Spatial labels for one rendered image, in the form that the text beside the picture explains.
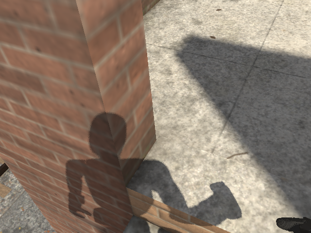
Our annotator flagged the robot right hand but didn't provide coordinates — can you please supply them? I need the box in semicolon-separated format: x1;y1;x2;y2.
276;216;311;233

